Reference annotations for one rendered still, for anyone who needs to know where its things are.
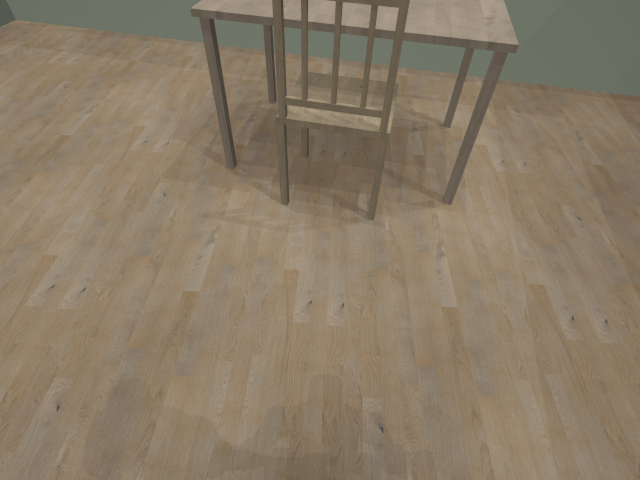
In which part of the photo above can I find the chair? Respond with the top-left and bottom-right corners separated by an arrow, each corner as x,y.
272,0 -> 410,220

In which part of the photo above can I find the table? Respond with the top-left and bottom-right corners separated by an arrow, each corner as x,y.
190,0 -> 519,205

